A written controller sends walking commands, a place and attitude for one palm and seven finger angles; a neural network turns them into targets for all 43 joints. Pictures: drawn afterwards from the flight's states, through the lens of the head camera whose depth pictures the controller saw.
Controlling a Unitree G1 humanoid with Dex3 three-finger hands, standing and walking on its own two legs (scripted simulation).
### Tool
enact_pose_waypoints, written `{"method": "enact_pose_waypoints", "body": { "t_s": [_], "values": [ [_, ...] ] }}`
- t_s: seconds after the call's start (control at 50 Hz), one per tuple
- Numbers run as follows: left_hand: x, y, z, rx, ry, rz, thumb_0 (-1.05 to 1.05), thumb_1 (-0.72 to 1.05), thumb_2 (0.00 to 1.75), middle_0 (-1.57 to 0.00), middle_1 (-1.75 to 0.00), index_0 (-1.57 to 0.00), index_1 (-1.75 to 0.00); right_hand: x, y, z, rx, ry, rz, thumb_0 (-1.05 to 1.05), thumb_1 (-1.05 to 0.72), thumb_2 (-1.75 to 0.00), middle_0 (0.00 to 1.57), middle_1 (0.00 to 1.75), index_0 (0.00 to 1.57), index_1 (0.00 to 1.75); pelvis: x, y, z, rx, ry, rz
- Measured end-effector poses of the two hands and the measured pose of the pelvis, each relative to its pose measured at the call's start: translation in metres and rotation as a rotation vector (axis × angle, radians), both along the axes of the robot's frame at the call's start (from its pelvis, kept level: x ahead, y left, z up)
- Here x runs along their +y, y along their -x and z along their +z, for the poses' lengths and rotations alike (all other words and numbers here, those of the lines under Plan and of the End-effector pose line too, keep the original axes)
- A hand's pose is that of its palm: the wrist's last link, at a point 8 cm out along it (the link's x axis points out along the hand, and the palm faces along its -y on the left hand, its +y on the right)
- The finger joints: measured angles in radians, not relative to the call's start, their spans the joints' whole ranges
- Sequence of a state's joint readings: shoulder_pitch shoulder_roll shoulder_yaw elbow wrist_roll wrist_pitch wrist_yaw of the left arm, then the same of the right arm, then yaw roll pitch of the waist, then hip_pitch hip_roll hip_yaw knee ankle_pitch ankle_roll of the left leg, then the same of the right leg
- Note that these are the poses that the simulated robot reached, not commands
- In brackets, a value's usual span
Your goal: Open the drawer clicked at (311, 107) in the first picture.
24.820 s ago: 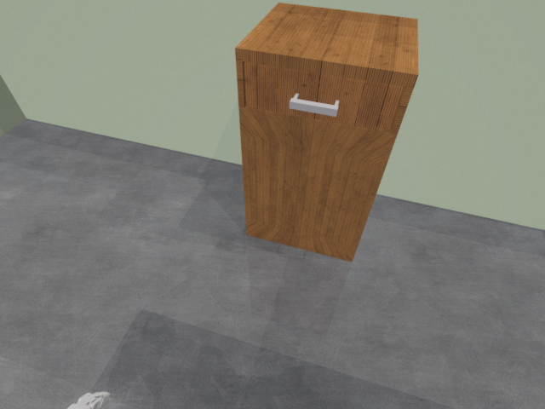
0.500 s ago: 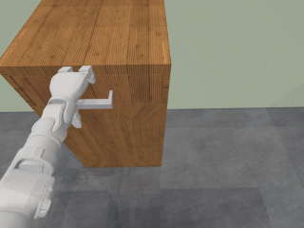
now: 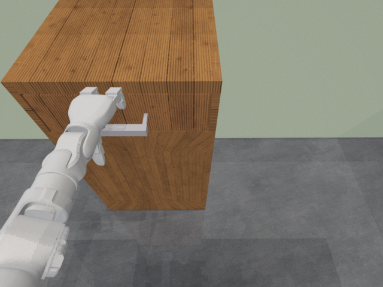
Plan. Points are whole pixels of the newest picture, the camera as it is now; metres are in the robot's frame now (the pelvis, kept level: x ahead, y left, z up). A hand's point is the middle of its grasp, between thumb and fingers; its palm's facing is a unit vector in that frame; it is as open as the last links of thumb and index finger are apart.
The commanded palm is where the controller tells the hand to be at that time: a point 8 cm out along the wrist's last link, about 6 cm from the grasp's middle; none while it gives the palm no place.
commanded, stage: re-aim the fingers above the handle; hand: left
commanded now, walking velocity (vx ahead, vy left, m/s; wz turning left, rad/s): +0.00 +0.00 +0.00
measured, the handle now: (121, 123) +0.50 +0.19 +0.01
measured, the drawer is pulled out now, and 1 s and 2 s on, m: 0.00 0.00 0.00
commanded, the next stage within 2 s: lower the fingers behind the handle in 0.64 s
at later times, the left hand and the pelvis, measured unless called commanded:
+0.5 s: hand (95, 127) +0.44 +0.22 +0.07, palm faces -0.08 -0.01 -1.00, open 13.8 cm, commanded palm +0.42 +0.22 +0.12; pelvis +0.01 -0.01 +0.01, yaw +0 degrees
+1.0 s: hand (100, 132) +0.44 +0.22 +0.04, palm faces -0.15 -0.02 -0.99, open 13.8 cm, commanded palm +0.43 +0.23 +0.11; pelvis +0.00 -0.01 +0.00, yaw -1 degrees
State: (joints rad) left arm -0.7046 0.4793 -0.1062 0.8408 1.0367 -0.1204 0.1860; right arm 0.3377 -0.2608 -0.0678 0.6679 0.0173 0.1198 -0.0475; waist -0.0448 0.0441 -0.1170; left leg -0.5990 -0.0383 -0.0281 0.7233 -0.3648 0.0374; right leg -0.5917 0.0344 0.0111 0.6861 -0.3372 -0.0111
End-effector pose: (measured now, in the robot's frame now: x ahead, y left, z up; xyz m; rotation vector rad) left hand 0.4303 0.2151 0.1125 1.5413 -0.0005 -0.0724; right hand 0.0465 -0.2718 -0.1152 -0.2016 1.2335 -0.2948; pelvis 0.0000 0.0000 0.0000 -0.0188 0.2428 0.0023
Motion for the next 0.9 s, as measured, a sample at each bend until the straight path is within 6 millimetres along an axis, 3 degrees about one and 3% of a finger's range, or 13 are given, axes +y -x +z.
{"method": "enact_pose_waypoints", "body": {
  "t_s": [0.22,0.34,0.46,0.66,0.82,0.9],
  "values": [
    [-0.009,-0.006,0.005,-0.059,-0.006,0.043,0.00,-0.48,0.30,-0.37,-1.24,-0.36,-1.23,0.009,-0.011,-0.006,-0.030,-0.047,-0.011,0.01,-0.90,-0.90,0.20,0.30,0.20,0.30,0.000,-0.004,0.000,0.000,-0.005,-0.019],
    [0.002,-0.004,0.012,-0.027,-0.016,0.109,0.00,-0.48,0.30,-0.34,-1.22,-0.35,-1.23,0.012,-0.017,-0.004,-0.058,-0.065,-0.016,0.01,-0.90,-0.90,0.20,0.30,0.20,0.30,-0.005,-0.004,0.004,-0.015,-0.010,-0.026],
    [0.010,0.006,0.013,0.018,-0.028,0.107,0.00,-0.48,0.30,-0.32,-1.21,-0.33,-1.21,0.005,-0.022,0.000,-0.063,-0.051,0.001,0.01,-0.90,-0.90,0.20,0.30,0.20,0.30,-0.008,-0.005,0.006,-0.028,-0.009,-0.014],
    [-0.009,0.011,0.006,-0.028,0.005,-0.015,0.00,-0.49,0.30,-0.32,-1.20,-0.32,-1.20,-0.010,-0.033,0.004,-0.072,0.001,0.025,0.01,-0.90,-0.90,0.20,0.30,0.20,0.30,-0.010,-0.003,0.002,-0.022,-0.009,-0.001],
    [0.006,-0.003,0.018,-0.069,-0.018,0.089,0.00,-0.48,0.30,-0.32,-1.20,-0.34,-1.22,-0.005,-0.028,-0.001,-0.058,-0.026,0.014,0.01,-0.90,-0.90,0.20,0.30,0.20,0.30,-0.011,-0.003,0.002,-0.003,-0.010,-0.012],
    [0.005,-0.003,0.011,0.010,-0.032,0.119,0.00,-0.48,0.30,-0.32,-1.21,-0.33,-1.23,0.000,-0.022,-0.003,-0.043,-0.044,0.006,0.01,-0.90,-0.90,0.20,0.30,0.20,0.30,-0.010,-0.004,0.003,-0.008,-0.010,-0.014]
  ]
}}
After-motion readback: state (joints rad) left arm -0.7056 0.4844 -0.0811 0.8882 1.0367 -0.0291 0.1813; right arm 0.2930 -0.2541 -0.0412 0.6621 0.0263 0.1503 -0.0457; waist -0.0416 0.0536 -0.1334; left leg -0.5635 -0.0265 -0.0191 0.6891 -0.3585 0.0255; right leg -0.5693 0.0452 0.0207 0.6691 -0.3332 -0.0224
